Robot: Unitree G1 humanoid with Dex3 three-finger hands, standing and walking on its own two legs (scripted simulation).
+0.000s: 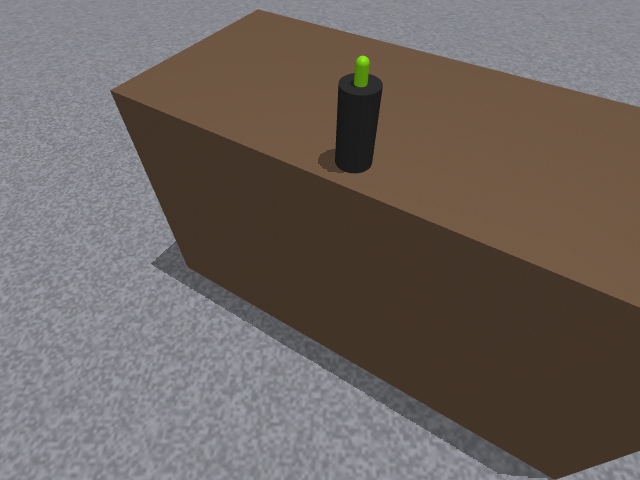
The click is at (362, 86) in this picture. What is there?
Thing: necked bottle
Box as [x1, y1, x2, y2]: [335, 56, 382, 172]
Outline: 365,56 360,56 357,58 355,62 355,72 343,76 339,80 338,84 335,162 339,168 348,172 361,172 366,170 370,166 372,159 382,83 377,77 368,73 369,61
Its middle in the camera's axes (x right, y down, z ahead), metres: +0.07 -0.22 +0.70
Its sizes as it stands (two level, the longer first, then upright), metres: 0.075 0.075 0.212
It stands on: a support 0.75 m high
